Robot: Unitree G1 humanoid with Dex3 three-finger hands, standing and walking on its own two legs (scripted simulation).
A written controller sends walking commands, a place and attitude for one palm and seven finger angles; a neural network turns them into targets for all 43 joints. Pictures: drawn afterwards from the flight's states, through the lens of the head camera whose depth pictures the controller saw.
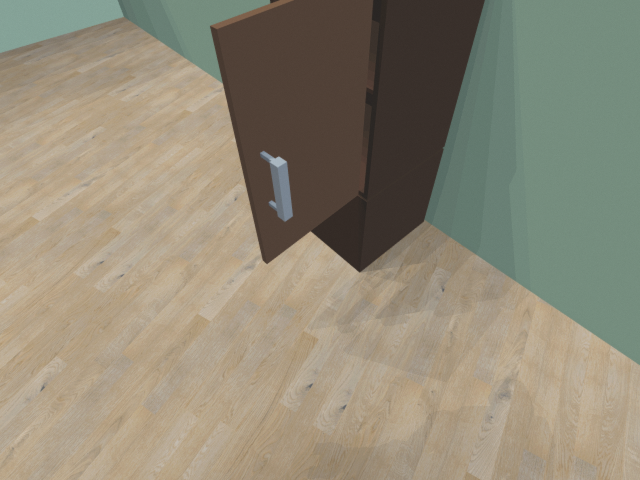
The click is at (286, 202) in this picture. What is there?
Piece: cupboard door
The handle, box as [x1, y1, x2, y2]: [260, 151, 292, 221]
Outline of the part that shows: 263,151 260,153 260,155 270,163 276,201 275,203 271,200 269,202 269,205 277,211 278,216 285,221 292,216 286,161 280,157 274,158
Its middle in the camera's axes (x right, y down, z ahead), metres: -0.10 -0.11 +0.83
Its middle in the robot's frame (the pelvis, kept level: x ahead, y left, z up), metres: +0.68 +0.14 -0.09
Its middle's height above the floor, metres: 0.69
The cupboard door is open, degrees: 93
